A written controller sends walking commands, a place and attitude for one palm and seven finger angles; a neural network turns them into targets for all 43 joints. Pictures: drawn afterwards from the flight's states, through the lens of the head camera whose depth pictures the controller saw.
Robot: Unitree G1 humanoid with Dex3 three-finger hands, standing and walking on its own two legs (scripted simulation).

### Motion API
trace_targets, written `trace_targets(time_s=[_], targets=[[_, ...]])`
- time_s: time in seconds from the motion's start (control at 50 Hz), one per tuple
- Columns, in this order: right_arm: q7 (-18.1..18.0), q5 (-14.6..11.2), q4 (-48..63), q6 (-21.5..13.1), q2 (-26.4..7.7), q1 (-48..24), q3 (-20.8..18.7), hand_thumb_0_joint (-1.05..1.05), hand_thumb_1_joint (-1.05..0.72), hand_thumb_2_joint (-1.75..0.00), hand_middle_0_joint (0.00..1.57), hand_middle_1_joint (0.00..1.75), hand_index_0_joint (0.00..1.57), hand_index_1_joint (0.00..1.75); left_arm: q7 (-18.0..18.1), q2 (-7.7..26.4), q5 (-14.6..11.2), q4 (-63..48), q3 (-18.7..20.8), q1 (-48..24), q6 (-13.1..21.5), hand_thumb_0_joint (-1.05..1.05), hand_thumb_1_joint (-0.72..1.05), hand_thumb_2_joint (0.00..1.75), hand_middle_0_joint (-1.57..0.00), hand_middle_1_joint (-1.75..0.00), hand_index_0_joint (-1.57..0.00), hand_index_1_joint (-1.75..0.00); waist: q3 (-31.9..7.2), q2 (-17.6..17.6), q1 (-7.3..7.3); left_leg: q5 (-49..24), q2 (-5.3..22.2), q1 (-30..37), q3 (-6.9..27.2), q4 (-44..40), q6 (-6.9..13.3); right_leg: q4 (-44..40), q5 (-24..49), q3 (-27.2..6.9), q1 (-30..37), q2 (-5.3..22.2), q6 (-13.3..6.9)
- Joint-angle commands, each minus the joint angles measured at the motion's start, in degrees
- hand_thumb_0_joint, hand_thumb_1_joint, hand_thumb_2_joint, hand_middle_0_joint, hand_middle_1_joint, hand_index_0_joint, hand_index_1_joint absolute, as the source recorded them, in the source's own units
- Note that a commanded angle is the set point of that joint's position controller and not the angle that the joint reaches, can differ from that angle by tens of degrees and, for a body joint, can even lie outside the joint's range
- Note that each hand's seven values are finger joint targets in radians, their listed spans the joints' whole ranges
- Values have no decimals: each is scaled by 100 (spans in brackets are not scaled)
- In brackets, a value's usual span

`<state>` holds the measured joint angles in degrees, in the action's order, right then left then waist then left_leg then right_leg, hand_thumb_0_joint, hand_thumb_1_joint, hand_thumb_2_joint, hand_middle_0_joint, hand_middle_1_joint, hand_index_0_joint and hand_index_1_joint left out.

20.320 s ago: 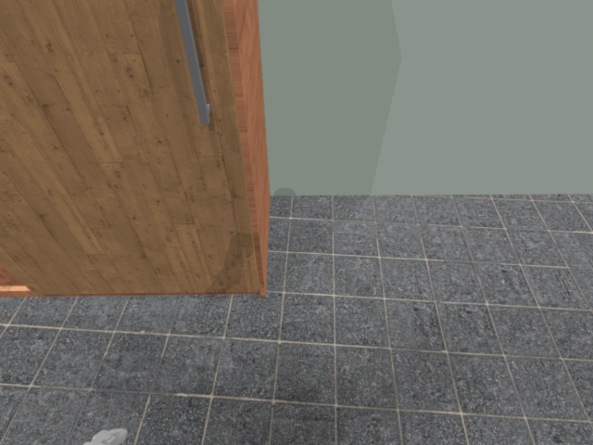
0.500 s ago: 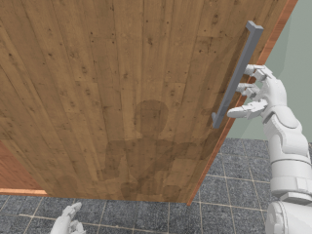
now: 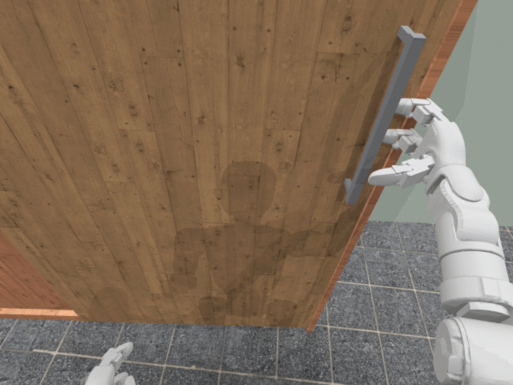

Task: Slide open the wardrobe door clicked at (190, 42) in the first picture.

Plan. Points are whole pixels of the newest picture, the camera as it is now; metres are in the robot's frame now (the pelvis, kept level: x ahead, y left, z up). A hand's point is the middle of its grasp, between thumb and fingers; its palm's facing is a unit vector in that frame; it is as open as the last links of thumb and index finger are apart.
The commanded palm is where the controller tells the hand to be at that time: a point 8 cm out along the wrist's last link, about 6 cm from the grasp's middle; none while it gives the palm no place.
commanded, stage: slide the fingers in behind the handle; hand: right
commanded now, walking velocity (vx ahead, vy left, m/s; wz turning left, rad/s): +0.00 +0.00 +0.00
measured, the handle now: (373, 130) +0.46 -0.14 +0.20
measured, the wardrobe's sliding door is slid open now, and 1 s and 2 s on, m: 0.00 0.00 0.00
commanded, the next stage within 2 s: move the hooked fingers beside the handle in 0.18 s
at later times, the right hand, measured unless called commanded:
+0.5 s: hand (380, 148) +0.41 -0.14 +0.20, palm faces -0.02 +1.00 +0.00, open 14.0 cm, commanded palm +0.39 -0.20 +0.20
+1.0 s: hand (392, 150) +0.41 -0.16 +0.20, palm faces -0.03 +1.00 -0.01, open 14.0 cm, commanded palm +0.39 -0.21 +0.20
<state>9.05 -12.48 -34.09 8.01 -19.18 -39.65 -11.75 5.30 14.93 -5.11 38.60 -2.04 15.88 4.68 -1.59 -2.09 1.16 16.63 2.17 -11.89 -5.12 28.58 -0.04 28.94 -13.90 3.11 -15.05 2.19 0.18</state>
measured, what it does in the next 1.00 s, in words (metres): stands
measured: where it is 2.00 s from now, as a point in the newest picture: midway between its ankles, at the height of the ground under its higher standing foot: outside the picture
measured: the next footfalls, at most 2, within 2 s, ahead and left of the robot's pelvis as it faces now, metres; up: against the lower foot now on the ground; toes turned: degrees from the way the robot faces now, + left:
none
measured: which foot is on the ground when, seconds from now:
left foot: down 0.00-1.00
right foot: down 0.00-1.00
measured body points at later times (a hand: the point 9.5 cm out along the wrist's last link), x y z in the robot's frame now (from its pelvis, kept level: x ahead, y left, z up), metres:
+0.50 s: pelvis +0.01 +0.01 +0.00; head +0.00 +0.02 +0.45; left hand +0.16 +0.25 -0.09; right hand +0.41 -0.19 +0.20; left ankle -0.02 +0.12 -0.74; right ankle +0.02 -0.12 -0.74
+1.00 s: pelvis +0.02 +0.01 +0.00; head +0.01 +0.02 +0.45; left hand +0.16 +0.26 -0.10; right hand +0.41 -0.21 +0.20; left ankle -0.02 +0.12 -0.74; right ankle +0.02 -0.12 -0.74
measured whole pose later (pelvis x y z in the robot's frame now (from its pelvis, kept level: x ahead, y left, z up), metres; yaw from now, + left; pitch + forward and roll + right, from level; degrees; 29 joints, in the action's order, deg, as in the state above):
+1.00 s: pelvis +0.02 +0.01 +0.00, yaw +0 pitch +0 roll +0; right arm 9.5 -13.3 -22.3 13.0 -18.8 -31.8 -12.6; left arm 5.5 15.1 -5.0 36.2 -2.0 13.4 1.9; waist -1.9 -2.4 1.2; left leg 17.6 1.7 -9.6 -4.8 27.5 0.2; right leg 27.9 -14.9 3.3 -12.6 2.5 0.7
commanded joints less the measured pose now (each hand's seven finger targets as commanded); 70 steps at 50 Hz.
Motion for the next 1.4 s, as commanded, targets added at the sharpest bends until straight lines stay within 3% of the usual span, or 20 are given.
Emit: trace_targets(time_s=[0.0, 0.04, 0.1, 0.16, 0.22, 0.26, 0.32, 0.36, 0.38, 0.46, 0.54, 0.58, 0.78, 0.9, 1.04, 1.06, 1.12, 1.16, 1.24, 1.38], targets=[[68, -59, 1609, -378, -541, -2715, 127, 0, 50, -30, 30, 120, 30, 120, -18, 711, -10, -926, 260, -543, 303, 0, 90, 90, -20, -30, -20, -30, -1567, -3, 135, -1282, -154, -259, 180, -396, 161, -303, 962, -390, 1259, -107, -249], [37, -98, 1682, -348, -407, -2669, 183, 0, 50, -30, 30, 120, 30, 120, -33, 700, -14, -921, 263, -574, 322, 0, 90, 90, -20, -30, -20, -30, -1504, 110, 150, -1281, -174, -326, 163, -405, 154, -302, 960, -401, 1293, -93, -249], [-57, -123, 1745, -271, -744, -2664, -147, 0, 50, -30, 30, 120, 30, 120, -7, 728, 4, -926, 253, -615, 282, 0, 90, 90, -20, -30, -20, -30, -1472, 451, 102, -1353, -169, -163, 186, -440, 120, -321, 938, -340, 1132, -108, -280], [-260, -14, 1886, -252, -1054, -2443, -443, 0, 50, -30, 30, 120, 30, 120, -35, 710, 36, -952, 244, -651, 254, 0, 90, 90, -20, -30, -20, -30, -1499, 301, -38, -1384, -152, -29, 203, -407, 129, -336, 1046, -329, 1060, -93, -261], [-358, 96, 2301, -269, -749, -2351, -196, 0, 50, -30, 30, 120, 30, 120, -90, 621, 46, -1048, 230, -718, 245, 0, 90, 90, -20, -30, -20, -30, -1635, -14, -26, -1733, -148, 40, 200, -318, 152, -301, 1419, -292, 1255, -105, -232], [-345, 59, 2427, -228, -539, -2159, -52, 0, 50, -30, 30, 120, 30, 120, -112, 625, 44, -1070, 250, -739, 226, 0, 90, 90, -20, -30, -20, -30, -1710, 159, -4, -1891, -166, 84, 174, -321, 143, -247, 1544, -279, 1330, -76, -243], [-307, -17, 2354, -69, -677, -2070, -211, 0, 50, -30, 30, 120, 30, 120, -84, 653, 37, -1086, 240, -806, 171, 0, 90, 90, -20, -30, -20, -30, -1588, 338, 1, -1805, -168, 91, 200, -381, 117, -297, 1301, -244, 1216, -99, -249], [-319, -10, 2275, 20, -1045, -1845, -523, 0, 50, -30, 30, 120, 30, 120, -56, 707, 36, -1065, 246, -807, 102, 0, 90, 90, -20, -30, -20, -30, -1504, 469, -68, -1799, -161, 194, 214, -425, 110, -320, 1269, -224, 1086, -98, -268], [-288, 13, 2301, 78, -829, -1858, -313, 0, 50, -30, 30, 120, 30, 120, -48, 673, 33, -1113, 220, -851, 75, 0, 90, 90, -20, -30, -20, -30, -1454, 406, -35, -1851, -144, 174, 212, -402, 105, -337, 1298, -203, 1079, -115, -270], [-270, 14, 2110, 195, -1068, -1875, -468, 0, 50, -30, 30, 120, 30, 120, -15, 699, 23, -1069, 232, -814, 0, 0, 90, 90, -20, -30, -20, -30, -1297, 465, 7, -1769, -144, 94, 243, -494, 84, -307, 1189, -192, 1022, -110, -290], [-145, -7, 2299, 106, -1167, -1979, -512, 0, 50, -30, 30, 120, 30, 120, 1, 682, 25, -1130, 229, -818, 3, 0, 90, 90, -20, -30, -20, -30, -1536, 230, 5, -2009, -127, 211, 258, -415, 105, -268, 1367, -193, 1118, -153, -288], [-101, -46, 2427, 68, -1189, -1765, -590, 0, 50, -30, 30, 120, 30, 120, -9, 679, 32, -1165, 247, -813, -9, 0, 90, 90, -20, -30, -20, -30, -1742, 217, -40, -2320, -119, 387, 250, -370, 113, -230, 1634, -190, 1198, -162, -298], [80, -136, 2500, 113, -1233, -1705, -526, 0, 50, -30, 30, 120, 30, 120, 31, 739, 4, -1144, 256, -829, -38, 0, 90, 90, -20, -30, -20, -30, -1495, 321, 34, -2258, -129, 262, 229, -429, 92, -245, 1515, -208, 1151, -165, -316], [72, -113, 2591, 53, -1199, -1930, -468, 0, 50, -30, 30, 120, 30, 120, 50, 714, 8, -1131, 250, -824, -11, 0, 90, 90, -20, -30, -20, -30, -1601, 69, 55, -2129, -135, 170, 223, -401, 121, -229, 1560, -256, 1315, -164, -298], [57, -118, 2194, 136, -1113, -1836, -431, 0, 50, -30, 30, 120, 30, 120, 45, 725, 5, -1103, 235, -791, -30, 0, 90, 90, -20, -30, -20, -30, -1430, 293, 52, -2000, -138, 75, 195, -413, 100, -261, 1403, -255, 1159, -150, -282], [30, -84, 2077, 130, -1343, -1759, -586, 0, 50, -30, 30, 120, 30, 120, 52, 770, 7, -1058, 257, -747, -53, 0, 90, 90, -20, -30, -20, -30, -1446, 383, 24, -1933, -140, 138, 202, -434, 104, -265, 1374, -265, 1109, -131, -286], [31, -62, 2078, 137, -1303, -1843, -569, 0, 50, -30, 30, 120, 30, 120, 42, 729, 13, -1109, 232, -759, -41, 0, 90, 90, -20, -30, -20, -30, -1452, 179, 21, -1901, -136, 83, 211, -407, 115, -266, 1370, -263, 1117, -151, -282], [24, -36, 2002, 106, -1645, -1675, -855, 0, 50, -30, 30, 120, 30, 120, 47, 783, 28, -1083, 261, -713, -62, 0, 90, 90, -20, -30, -20, -30, -1517, 392, -25, -1996, -137, 219, 213, -423, 112, -258, 1468, -260, 1083, -123, -295], [100, -88, 2349, 62, -1483, -1596, -764, 0, 50, -30, 30, 120, 30, 120, 26, 723, 13, -1203, 240, -794, -46, 0, 90, 90, -20, -30, -20, -30, -1670, 52, -49, -2209, -125, 283, 217, -354, 130, -244, 1646, -228, 1199, -142, -265], [237, -144, 2579, 40, -1196, -1793, -403, 0, 50, -30, 30, 120, 30, 120, 65, 743, -18, -1197, 245, -813, -4, 0, 90, 90, -20, -30, -20, -30, -1360, 35, 90, -1865, -151, 15, 195, -440, 129, -274, 1411, -282, 1238, -109, -283]])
